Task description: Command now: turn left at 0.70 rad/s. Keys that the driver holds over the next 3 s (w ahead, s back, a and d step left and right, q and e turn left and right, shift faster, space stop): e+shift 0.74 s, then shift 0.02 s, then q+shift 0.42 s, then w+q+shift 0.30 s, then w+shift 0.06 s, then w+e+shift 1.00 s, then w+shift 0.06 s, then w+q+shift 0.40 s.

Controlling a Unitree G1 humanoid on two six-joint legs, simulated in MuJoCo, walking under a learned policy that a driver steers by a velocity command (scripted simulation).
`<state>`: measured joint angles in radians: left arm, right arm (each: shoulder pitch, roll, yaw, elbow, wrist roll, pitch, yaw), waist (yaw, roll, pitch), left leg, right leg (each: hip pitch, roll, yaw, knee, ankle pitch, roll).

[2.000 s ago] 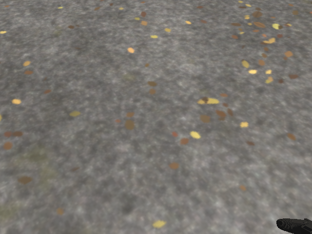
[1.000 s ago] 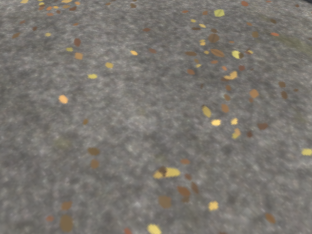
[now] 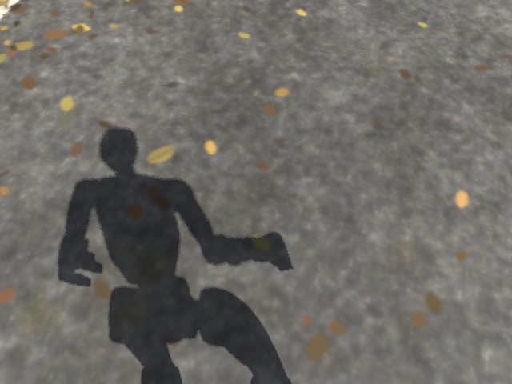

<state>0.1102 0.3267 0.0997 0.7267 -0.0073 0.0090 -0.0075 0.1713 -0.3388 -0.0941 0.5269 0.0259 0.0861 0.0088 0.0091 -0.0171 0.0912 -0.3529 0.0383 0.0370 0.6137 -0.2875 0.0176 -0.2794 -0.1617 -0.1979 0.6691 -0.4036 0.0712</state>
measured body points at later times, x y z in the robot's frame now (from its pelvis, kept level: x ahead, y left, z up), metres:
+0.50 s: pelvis +0.03 -0.01 +0.00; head +0.07 -0.04 +0.45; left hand +0.22 +0.25 -0.09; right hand +0.15 -0.31 -0.10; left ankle +0.01 +0.11 -0.72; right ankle +0.00 -0.10 -0.72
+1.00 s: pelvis +0.09 -0.02 +0.00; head +0.10 -0.04 +0.45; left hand +0.38 +0.10 -0.07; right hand +0.07 -0.33 -0.10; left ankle +0.17 +0.08 -0.73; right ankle +0.00 -0.10 -0.72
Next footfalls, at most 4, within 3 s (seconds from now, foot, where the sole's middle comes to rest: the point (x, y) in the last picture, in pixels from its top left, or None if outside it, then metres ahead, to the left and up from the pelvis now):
0.50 right None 0.04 -0.12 -0.76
0.96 left None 0.20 0.06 -0.76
1.26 right None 0.09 -0.16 -0.76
1.80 left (203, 335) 0.52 0.14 -0.76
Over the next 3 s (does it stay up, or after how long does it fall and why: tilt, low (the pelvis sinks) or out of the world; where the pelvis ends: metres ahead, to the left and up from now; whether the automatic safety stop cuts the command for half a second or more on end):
stays up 1.29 -0.34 0.02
